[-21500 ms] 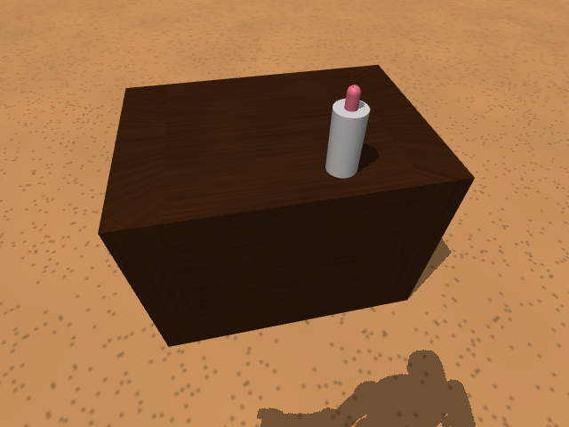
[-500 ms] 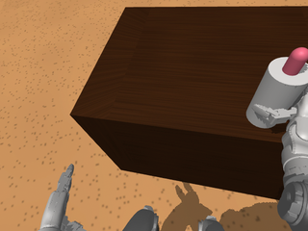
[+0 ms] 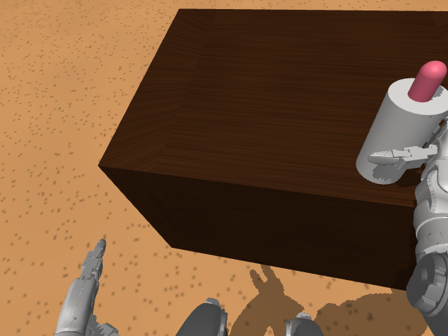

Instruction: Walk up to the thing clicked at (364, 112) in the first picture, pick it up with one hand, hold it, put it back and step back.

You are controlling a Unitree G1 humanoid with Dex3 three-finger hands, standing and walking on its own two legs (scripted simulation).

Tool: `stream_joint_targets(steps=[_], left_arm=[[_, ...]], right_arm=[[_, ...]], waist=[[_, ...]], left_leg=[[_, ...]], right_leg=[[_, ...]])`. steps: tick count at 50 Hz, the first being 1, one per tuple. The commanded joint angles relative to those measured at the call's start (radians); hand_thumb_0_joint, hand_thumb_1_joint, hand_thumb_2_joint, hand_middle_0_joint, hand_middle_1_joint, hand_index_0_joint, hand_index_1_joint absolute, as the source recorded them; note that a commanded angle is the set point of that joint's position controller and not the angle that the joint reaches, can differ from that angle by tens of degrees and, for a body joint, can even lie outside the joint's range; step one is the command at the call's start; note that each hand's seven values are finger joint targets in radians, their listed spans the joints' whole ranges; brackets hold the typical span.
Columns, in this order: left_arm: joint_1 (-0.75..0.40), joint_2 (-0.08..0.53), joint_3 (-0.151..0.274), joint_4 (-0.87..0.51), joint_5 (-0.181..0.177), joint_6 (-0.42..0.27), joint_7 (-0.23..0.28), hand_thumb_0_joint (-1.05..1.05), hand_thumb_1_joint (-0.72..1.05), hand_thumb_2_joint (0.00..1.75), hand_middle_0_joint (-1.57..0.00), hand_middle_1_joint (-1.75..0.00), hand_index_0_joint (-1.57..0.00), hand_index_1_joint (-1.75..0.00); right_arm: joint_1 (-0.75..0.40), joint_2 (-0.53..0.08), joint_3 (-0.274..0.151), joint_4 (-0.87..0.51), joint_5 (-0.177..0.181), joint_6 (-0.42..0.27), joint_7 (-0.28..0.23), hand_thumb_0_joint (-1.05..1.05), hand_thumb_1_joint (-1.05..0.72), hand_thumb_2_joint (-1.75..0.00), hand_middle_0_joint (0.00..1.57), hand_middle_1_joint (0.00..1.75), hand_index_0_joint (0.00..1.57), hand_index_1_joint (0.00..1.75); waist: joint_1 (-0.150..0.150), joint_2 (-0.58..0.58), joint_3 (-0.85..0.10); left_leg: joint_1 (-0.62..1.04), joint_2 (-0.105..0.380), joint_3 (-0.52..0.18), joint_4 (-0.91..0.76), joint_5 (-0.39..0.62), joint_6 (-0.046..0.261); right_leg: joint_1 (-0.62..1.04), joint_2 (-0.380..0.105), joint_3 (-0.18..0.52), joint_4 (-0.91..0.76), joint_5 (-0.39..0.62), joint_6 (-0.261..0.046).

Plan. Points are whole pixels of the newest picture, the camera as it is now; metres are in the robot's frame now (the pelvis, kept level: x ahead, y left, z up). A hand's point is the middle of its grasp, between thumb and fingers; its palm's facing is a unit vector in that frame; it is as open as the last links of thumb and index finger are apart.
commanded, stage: withdraw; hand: right
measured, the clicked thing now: (402, 125) +0.49 -0.22 +0.08
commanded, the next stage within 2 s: rise in 0.36 s
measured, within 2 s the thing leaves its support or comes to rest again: rests again in 0.04 s
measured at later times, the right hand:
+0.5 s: hand out of the picture +0.50 -0.30 +0.16, palm faces +0.33 +0.94 -0.03, open 17.6 cm
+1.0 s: hand out of the picture +0.40 -0.36 +0.14, palm faces +0.44 +0.82 -0.36, open 17.5 cm
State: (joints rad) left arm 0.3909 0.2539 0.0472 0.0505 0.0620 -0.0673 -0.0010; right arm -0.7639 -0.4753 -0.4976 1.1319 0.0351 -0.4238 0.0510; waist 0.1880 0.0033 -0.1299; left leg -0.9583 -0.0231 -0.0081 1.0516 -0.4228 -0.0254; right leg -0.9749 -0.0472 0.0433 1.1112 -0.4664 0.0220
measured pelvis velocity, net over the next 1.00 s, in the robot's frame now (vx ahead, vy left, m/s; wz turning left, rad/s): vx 0.06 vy -0.01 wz -0.01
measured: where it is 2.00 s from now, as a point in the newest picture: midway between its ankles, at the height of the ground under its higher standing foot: outside the picture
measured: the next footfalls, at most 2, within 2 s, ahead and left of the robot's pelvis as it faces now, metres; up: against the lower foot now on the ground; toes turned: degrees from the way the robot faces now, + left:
none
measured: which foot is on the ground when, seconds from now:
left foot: down 0.00-1.00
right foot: down 0.00-1.00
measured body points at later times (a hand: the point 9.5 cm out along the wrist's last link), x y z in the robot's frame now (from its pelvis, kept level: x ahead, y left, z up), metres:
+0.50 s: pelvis +0.02 +0.00 +0.03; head +0.09 -0.03 +0.47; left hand +0.17 +0.26 -0.01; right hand +0.48 -0.35 +0.17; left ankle +0.04 +0.14 -0.66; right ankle +0.03 -0.13 -0.66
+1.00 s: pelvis +0.06 -0.01 +0.06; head +0.09 -0.01 +0.51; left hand +0.23 +0.23 +0.00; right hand +0.38 -0.40 +0.16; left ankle +0.04 +0.14 -0.66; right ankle +0.03 -0.13 -0.66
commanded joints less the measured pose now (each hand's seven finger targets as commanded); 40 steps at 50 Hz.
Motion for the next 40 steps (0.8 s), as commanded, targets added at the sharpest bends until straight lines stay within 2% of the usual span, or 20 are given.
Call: stream_joint_targets(steps=[1, 2, 3, 7, 12, 13, 14, 15, 17, 20, 22, 24, 25, 26, 27, 32, 33, 36, 39, 40], left_arm=[[0.023, 0.157, 0.099, -0.188, -0.006, -0.054, 0.012, 0.00, -0.56, 0.06, -0.05, -0.05, -0.05, -0.06], [0.027, 0.150, 0.097, -0.188, -0.006, -0.054, 0.013, 0.00, -0.52, 0.03, -0.06, -0.05, -0.06, -0.05], [0.044, 0.158, 0.109, -0.177, -0.008, -0.052, 0.013, 0.00, -0.52, 0.03, -0.06, -0.05, -0.06, -0.05], [0.026, 0.157, 0.091, -0.196, -0.010, -0.044, 0.015, 0.00, -0.53, 0.03, -0.06, -0.05, -0.06, -0.05], [0.074, 0.165, 0.089, -0.119, -0.021, -0.023, 0.029, 0.00, -0.53, 0.04, -0.05, -0.05, -0.05, -0.05], [0.053, 0.172, 0.090, -0.106, -0.024, -0.019, 0.033, 0.00, -0.54, 0.04, -0.05, -0.05, -0.05, -0.05], [0.033, 0.192, 0.113, -0.097, -0.029, -0.015, 0.038, 0.00, -0.54, 0.04, -0.05, -0.04, -0.05, -0.05], [0.004, 0.196, 0.104, -0.102, -0.030, -0.015, 0.044, 0.00, -0.54, 0.04, -0.05, -0.04, -0.05, -0.05], [-0.070, 0.165, 0.057, -0.111, -0.038, -0.021, 0.050, 0.00, -0.55, 0.05, -0.05, -0.04, -0.04, -0.05], [-0.075, 0.117, 0.005, 0.025, -0.041, -0.021, 0.053, 0.00, -0.56, 0.05, -0.05, -0.04, -0.04, -0.05], [-0.153, 0.168, 0.031, -0.038, -0.050, -0.032, 0.063, 0.00, -0.55, 0.04, -0.05, -0.04, -0.05, -0.04], [-0.091, 0.165, 0.024, 0.014, -0.052, -0.032, 0.064, 0.00, -0.56, 0.07, -0.06, -0.05, -0.05, -0.06], [-0.123, 0.185, 0.045, -0.044, -0.062, -0.016, 0.058, 0.00, -0.53, 0.06, -0.06, -0.05, -0.05, -0.06], [-0.042, 0.175, 0.059, 0.014, -0.067, -0.001, 0.052, 0.00, -0.53, 0.05, -0.06, -0.06, -0.05, -0.06], [0.043, 0.194, 0.088, 0.063, -0.073, 0.012, 0.047, 0.00, -0.53, 0.05, -0.06, -0.05, -0.05, -0.06], [0.022, 0.199, 0.086, -0.012, -0.096, 0.051, 0.007, 0.00, -0.44, 0.06, -0.04, -0.04, -0.04, -0.04], [0.048, 0.202, 0.097, 0.029, -0.098, 0.060, 0.005, 0.00, -0.52, 0.06, -0.05, -0.05, -0.06, -0.05], [-0.071, 0.139, 0.016, 0.002, -0.108, 0.060, -0.009, 0.00, -0.53, 0.06, -0.05, -0.05, -0.05, -0.04], [-0.108, 0.143, 0.022, 0.012, -0.110, 0.057, -0.005, 0.00, -0.54, 0.08, -0.05, -0.05, -0.05, -0.05], [-0.116, 0.129, 0.013, 0.002, -0.110, 0.052, -0.004, 0.00, -0.55, 0.08, -0.05, -0.05, -0.04, -0.05]], right_arm=[[-0.391, -0.199, 0.010, -0.187, 0.003, -0.055, 0.000, 0.00, 0.48, -0.07, 0.28, 0.16, 0.28, 0.16], [-0.428, -0.224, -0.007, -0.224, 0.006, -0.061, 0.000, 0.00, 0.47, -0.15, 0.20, 0.17, 0.20, 0.17], [-0.387, -0.210, 0.003, -0.162, 0.003, -0.054, 0.001, 0.00, 0.47, -0.14, 0.16, 0.16, 0.16, 0.16], [-0.453, -0.310, -0.030, -0.272, -0.001, -0.060, 0.002, 0.00, 0.49, -0.05, 0.08, 0.06, 0.08, 0.06], [-0.527, -0.483, -0.118, -0.434, 0.011, -0.025, -0.005, 0.00, 0.54, -0.02, 0.07, 0.05, 0.06, 0.05], [-0.506, -0.481, -0.119, -0.404, 0.014, -0.008, -0.004, 0.00, 0.53, -0.02, 0.07, 0.04, 0.06, 0.04], [-0.520, -0.466, -0.089, -0.407, 0.016, 0.003, 0.000, 0.00, 0.53, -0.02, 0.07, 0.04, 0.06, 0.04], [-0.522, -0.465, -0.084, -0.387, 0.017, 0.015, 0.003, 0.00, 0.54, -0.02, 0.07, 0.04, 0.06, 0.04], [-0.541, -0.461, -0.062, -0.386, 0.013, 0.040, 0.016, 0.00, 0.55, -0.02, 0.06, 0.04, 0.06, 0.04], [-0.466, -0.360, -0.003, -0.191, 0.028, 0.086, 0.060, 0.00, 0.57, -0.03, 0.06, 0.05, 0.06, 0.05], [-0.496, -0.461, -0.042, -0.234, 0.028, 0.100, 0.084, 0.00, 0.55, -0.03, 0.06, 0.05, 0.06, 0.05], [-0.486, -0.404, -0.001, -0.161, 0.040, 0.127, 0.119, 0.00, 0.50, -0.02, 0.08, 0.04, 0.08, 0.04], [-0.381, -0.559, -0.011, -0.086, -0.066, 0.169, 0.060, 0.00, 0.51, -0.04, 0.07, 0.06, 0.07, 0.06], [-0.411, -0.505, 0.014, -0.117, -0.051, 0.184, 0.031, 0.00, 0.51, -0.04, 0.07, 0.06, 0.07, 0.06], [-0.377, -0.465, 0.041, -0.091, -0.044, 0.199, 0.023, 0.00, 0.52, -0.04, 0.06, 0.06, 0.07, 0.06], [-0.289, -0.646, -0.043, -0.195, -0.073, 0.268, -0.012, 0.00, 0.56, -0.04, 0.06, 0.06, 0.06, 0.06], [-0.301, -0.638, -0.036, -0.224, -0.072, 0.271, -0.019, 0.00, 0.57, -0.04, 0.06, 0.06, 0.06, 0.06], [-0.260, -0.612, -0.039, -0.272, -0.072, 0.283, -0.042, 0.00, 0.57, -0.04, 0.06, 0.05, 0.05, 0.05], [-0.288, -0.534, 0.015, -0.378, -0.065, 0.283, -0.055, 0.00, 0.58, -0.05, 0.06, 0.05, 0.05, 0.05], [-0.290, -0.474, 0.059, -0.435, -0.058, 0.281, -0.056, 0.00, 0.57, -0.05, 0.06, 0.05, 0.05, 0.05]], waist=[[0.020, -0.096, -0.388], [0.019, -0.114, -0.416], [0.034, -0.072, -0.371], [0.003, -0.141, -0.418], [-0.042, -0.262, -0.562], [-0.054, -0.245, -0.542], [-0.038, -0.224, -0.511], [-0.038, -0.215, -0.499], [-0.052, -0.216, -0.514], [-0.032, -0.137, -0.332], [-0.053, -0.140, -0.417], [-0.025, -0.130, -0.385], [-0.101, -0.124, -0.363], [-0.057, -0.122, -0.344], [-0.037, -0.093, -0.288], [-0.107, -0.044, -0.345], [-0.102, -0.056, -0.325], [-0.162, -0.132, -0.363], [-0.151, -0.212, -0.432], [-0.147, -0.236, -0.454]], left_leg=[[0.171, -0.018, 0.028, -0.139, 0.135, 0.026], [0.179, -0.016, 0.023, -0.137, 0.142, 0.025], [0.171, -0.017, 0.025, -0.139, 0.139, 0.024], [0.197, -0.011, 0.015, -0.148, 0.123, 0.027], [0.305, -0.009, 0.016, -0.163, 0.241, 0.029], [0.312, -0.011, 0.023, -0.172, 0.247, 0.031], [0.317, -0.011, 0.023, -0.184, 0.243, 0.032], [0.319, -0.013, 0.026, -0.198, 0.235, 0.032], [0.362, -0.008, 0.018, -0.220, 0.240, 0.030], [0.321, -0.015, 0.029, -0.253, 0.222, 0.027], [0.364, -0.009, 0.029, -0.262, 0.248, 0.026], [0.353, -0.016, 0.043, -0.273, 0.265, 0.028], [0.383, -0.007, 0.041, -0.301, 0.259, 0.035], [0.387, -0.010, 0.038, -0.315, 0.273, 0.033], [0.366, -0.011, 0.040, -0.323, 0.276, 0.032], [0.494, -0.005, 0.038, -0.344, 0.383, 0.026], [0.490, -0.006, 0.039, -0.345, 0.380, 0.030], [0.555, 0.003, 0.033, -0.347, 0.407, 0.036], [0.509, -0.006, 0.044, -0.345, 0.415, 0.048], [0.497, -0.010, 0.051, -0.345, 0.411, 0.052]], right_leg=[[0.253, 0.024, -0.018, -0.160, 0.120, -0.033], [0.261, 0.025, -0.020, -0.148, 0.129, -0.033], [0.230, 0.025, -0.019, -0.144, 0.120, -0.038], [0.268, 0.028, -0.026, -0.158, 0.108, -0.032], [0.397, 0.038, -0.039, -0.170, 0.239, -0.022], [0.413, 0.041, -0.037, -0.181, 0.253, -0.022], [0.397, 0.040, -0.035, -0.189, 0.244, -0.025], [0.410, 0.036, -0.032, -0.201, 0.240, -0.024], [0.415, 0.035, -0.035, -0.215, 0.238, -0.026], [0.349, 0.032, -0.025, -0.245, 0.219, -0.033], [0.418, 0.028, -0.021, -0.269, 0.256, -0.031], [0.463, 0.023, -0.017, -0.288, 0.294, -0.026], [0.465, 0.041, -0.039, -0.317, 0.306, -0.018], [0.477, 0.036, -0.042, -0.320, 0.301, -0.023], [0.476, 0.036, -0.042, -0.330, 0.300, -0.027], [0.508, 0.045, -0.056, -0.355, 0.411, -0.027], [0.509, 0.045, -0.056, -0.362, 0.410, -0.025], [0.525, 0.050, -0.062, -0.384, 0.458, -0.014], [0.670, 0.028, -0.043, -0.379, 0.597, 0.003], [0.722, 0.019, -0.034, -0.378, 0.654, 0.011]])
